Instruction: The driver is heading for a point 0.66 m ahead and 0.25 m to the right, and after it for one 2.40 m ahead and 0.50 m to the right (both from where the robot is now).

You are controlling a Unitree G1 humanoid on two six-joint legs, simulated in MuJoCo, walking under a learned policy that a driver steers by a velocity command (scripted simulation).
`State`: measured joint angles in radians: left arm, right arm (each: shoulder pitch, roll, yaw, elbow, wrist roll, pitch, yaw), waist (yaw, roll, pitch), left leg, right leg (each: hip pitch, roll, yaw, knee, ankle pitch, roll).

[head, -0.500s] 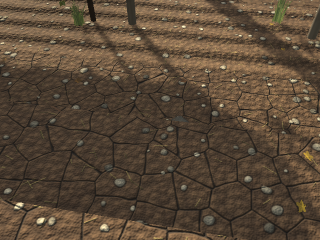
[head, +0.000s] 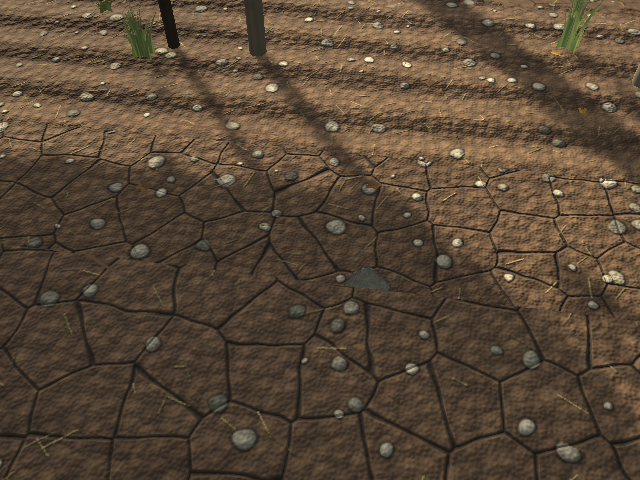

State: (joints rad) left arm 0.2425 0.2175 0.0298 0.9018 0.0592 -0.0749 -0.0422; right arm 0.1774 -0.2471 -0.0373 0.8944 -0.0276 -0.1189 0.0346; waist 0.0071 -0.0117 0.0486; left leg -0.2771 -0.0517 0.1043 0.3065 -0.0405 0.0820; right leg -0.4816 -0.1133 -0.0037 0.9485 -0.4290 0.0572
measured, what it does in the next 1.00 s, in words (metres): walks ahead, turning right: right foot, then left foot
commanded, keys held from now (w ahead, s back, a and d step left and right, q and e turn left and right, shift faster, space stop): e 0.52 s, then no key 0.22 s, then w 0.26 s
